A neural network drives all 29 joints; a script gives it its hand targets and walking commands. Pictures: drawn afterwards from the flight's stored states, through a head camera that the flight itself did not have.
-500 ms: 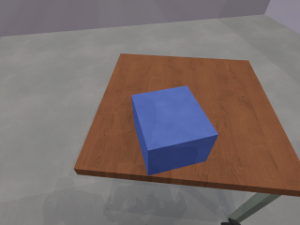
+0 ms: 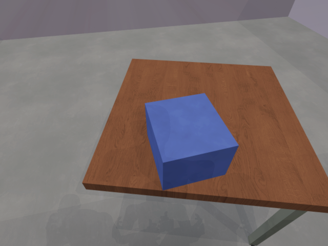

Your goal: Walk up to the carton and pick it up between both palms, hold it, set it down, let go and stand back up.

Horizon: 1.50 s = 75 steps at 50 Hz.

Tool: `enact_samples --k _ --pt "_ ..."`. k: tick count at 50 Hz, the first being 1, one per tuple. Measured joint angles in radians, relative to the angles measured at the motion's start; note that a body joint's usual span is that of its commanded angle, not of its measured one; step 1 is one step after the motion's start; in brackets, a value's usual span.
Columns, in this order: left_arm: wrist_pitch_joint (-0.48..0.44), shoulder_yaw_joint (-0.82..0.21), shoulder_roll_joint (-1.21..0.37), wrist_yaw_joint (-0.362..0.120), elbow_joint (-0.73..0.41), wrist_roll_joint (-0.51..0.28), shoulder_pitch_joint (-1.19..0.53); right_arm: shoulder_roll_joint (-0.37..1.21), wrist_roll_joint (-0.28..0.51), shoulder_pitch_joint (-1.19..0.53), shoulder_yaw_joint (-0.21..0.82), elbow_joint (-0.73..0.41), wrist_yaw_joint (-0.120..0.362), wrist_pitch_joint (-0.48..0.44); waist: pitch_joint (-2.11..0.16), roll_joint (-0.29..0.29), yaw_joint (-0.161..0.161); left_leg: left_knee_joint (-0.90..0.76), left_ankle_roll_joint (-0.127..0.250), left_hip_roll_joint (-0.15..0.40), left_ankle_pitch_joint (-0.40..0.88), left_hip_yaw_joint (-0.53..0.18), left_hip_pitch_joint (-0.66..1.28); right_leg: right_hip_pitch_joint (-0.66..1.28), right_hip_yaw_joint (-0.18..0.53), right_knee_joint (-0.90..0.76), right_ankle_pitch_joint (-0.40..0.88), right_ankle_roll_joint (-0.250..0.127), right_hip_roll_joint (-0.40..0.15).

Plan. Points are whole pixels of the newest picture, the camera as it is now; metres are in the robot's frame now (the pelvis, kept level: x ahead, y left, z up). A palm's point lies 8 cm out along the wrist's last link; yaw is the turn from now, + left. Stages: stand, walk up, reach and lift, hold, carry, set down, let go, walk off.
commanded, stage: stand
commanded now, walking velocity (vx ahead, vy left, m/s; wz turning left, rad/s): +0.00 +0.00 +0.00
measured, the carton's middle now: (184, 138) +0.47 -0.07 -0.05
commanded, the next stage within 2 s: none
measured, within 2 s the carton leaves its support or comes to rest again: neither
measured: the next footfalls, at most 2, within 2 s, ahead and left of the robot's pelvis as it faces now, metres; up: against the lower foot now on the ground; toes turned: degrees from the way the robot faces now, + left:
none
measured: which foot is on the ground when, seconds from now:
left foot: down 0.00-1.00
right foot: down 0.00-1.00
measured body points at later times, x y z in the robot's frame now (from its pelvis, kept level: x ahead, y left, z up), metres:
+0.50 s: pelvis +0.01 +0.00 +0.00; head +0.01 -0.01 +0.45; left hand +0.09 +0.25 -0.12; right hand +0.11 -0.24 -0.12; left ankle +0.02 +0.12 -0.73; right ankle +0.02 -0.13 -0.73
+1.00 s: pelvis +0.00 +0.00 +0.00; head +0.01 +0.00 +0.45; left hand +0.08 +0.24 -0.13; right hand +0.08 -0.25 -0.12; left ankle +0.02 +0.12 -0.73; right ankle +0.02 -0.13 -0.73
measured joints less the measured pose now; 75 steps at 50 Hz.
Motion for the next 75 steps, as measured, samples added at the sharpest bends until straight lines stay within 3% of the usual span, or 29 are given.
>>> enact_samples --k 75 --pt "-0.003 -0.003 0.008 0.019 0.133 -0.008 0.022 0.002 0.003 0.015 0.008 0.152 -0.018 -0.004 -0.011 -0.011 -0.001 -0.076 -0.008 0.006 0.033 -0.005 0.037 0.035 0.009 -0.075 0.033 -0.002 0.007"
